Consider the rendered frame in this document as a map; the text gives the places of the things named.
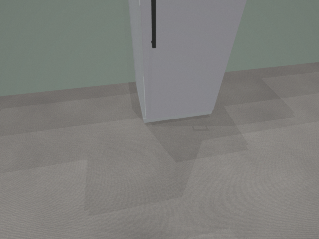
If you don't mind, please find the fridge door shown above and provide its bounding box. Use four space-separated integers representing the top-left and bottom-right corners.
140 0 247 120

